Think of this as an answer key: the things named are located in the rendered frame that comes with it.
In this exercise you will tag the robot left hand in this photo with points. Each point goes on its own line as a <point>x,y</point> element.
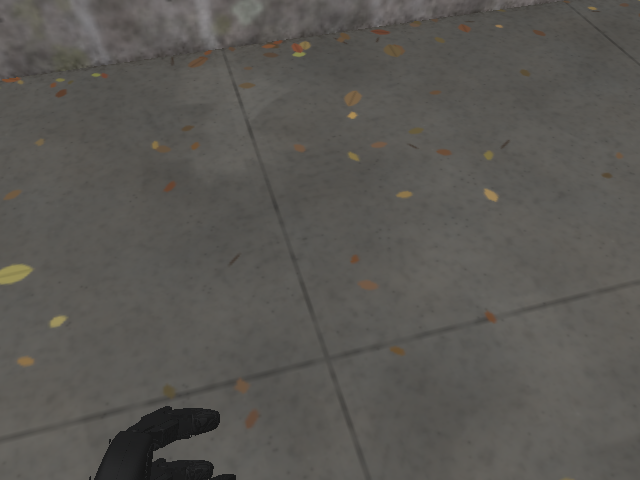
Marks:
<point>130,454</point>

